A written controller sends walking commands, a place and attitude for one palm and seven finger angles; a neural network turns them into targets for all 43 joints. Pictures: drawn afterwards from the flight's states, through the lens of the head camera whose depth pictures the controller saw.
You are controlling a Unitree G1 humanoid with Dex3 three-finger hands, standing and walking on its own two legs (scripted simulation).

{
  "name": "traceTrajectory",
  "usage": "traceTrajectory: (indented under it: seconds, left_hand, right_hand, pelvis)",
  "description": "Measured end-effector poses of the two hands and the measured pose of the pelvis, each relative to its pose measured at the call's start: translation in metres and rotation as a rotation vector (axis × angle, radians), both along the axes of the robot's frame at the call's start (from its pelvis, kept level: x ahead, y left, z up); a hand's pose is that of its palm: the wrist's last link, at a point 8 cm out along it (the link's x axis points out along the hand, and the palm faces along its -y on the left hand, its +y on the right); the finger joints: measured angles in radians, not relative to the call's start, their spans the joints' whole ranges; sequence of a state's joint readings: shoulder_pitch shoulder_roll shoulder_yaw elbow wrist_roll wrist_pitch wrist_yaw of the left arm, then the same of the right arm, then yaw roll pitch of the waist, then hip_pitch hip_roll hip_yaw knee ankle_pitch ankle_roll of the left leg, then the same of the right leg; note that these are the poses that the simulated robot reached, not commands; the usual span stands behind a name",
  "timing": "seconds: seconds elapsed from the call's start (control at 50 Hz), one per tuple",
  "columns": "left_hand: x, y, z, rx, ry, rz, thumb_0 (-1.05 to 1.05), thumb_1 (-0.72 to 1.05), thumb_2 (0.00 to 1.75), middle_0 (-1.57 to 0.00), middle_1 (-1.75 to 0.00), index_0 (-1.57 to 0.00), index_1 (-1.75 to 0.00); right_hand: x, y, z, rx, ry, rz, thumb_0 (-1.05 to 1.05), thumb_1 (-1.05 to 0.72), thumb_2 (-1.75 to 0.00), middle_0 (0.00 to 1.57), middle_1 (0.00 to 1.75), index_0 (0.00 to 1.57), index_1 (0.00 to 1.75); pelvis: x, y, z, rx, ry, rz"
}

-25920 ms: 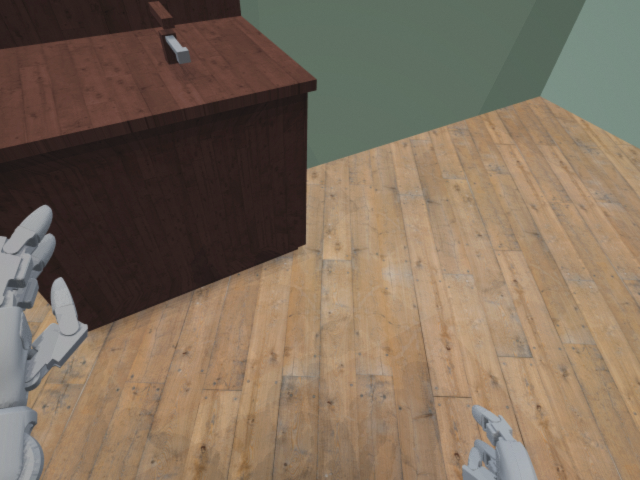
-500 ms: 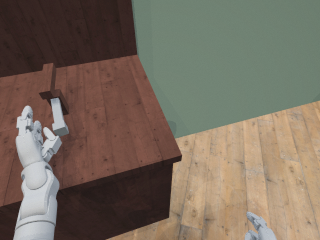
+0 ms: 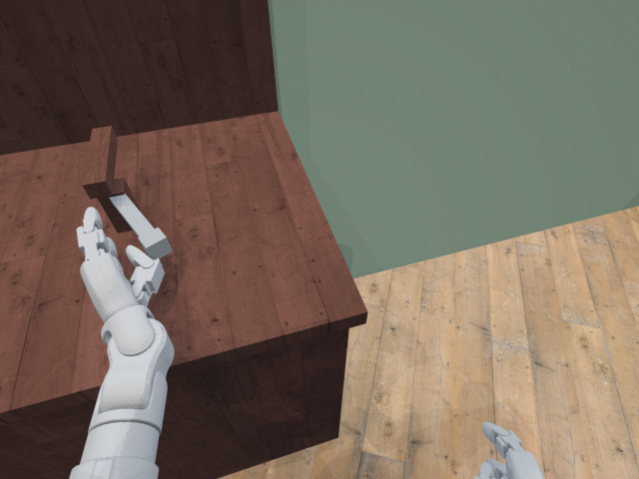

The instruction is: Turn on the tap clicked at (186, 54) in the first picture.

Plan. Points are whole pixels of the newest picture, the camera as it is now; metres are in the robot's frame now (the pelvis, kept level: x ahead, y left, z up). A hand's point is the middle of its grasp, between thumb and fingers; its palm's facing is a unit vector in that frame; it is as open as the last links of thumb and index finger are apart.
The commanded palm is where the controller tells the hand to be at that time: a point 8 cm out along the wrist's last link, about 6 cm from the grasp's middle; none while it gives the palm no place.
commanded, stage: push the lever round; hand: left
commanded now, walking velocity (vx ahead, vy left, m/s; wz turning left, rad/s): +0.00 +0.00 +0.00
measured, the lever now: (155, 244) +0.38 +0.24 +0.10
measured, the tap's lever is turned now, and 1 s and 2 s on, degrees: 25 48 79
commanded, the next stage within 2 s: lift the hand up off the lever in 1.90 s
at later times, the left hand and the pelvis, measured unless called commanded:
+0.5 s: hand (182, 252) +0.37 +0.21 +0.09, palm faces +0.72 -0.69 -0.07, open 7.8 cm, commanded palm +0.32 +0.22 +0.10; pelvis +0.01 +0.00 +0.00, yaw +0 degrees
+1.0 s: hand (206, 239) +0.39 +0.18 +0.09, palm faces +0.78 -0.63 -0.08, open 7.7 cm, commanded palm +0.34 +0.20 +0.10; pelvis +0.00 -0.01 +0.00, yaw +1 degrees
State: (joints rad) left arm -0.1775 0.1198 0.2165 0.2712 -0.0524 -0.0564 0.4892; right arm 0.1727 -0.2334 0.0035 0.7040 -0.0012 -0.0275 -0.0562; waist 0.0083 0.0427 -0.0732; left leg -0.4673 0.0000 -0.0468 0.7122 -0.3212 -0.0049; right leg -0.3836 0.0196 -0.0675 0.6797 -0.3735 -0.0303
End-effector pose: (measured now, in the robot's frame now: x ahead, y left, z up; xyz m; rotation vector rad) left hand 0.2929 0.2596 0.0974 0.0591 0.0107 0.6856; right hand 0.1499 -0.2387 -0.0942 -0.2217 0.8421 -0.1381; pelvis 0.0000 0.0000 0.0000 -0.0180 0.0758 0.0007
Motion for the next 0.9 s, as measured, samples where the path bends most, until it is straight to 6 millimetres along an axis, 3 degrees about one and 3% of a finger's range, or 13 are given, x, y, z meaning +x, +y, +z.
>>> traceTrajectory:
  seconds: [0.22,0.9]
  left_hand:
    - [0.016,-0.015,-0.002,-0.008,0.036,0.058,0.02,0.91,0.90,-0.16,-0.15,-0.15,-0.15]
    - [0.036,-0.055,0.003,-0.040,0.065,0.194,0.02,0.93,0.91,-0.16,-0.15,-0.15,-0.15]
  right_hand:
    - [0.001,-0.001,-0.001,0.000,0.037,-0.012,0.01,-0.90,-0.90,0.20,0.29,0.20,0.30]
    - [-0.002,0.002,-0.010,0.027,0.096,0.017,0.01,-0.90,-0.90,0.20,0.29,0.20,0.30]
  pelvis:
    - [0.002,-0.001,0.001,0.000,0.008,-0.003]
    - [-0.003,-0.008,-0.002,-0.002,0.017,0.014]
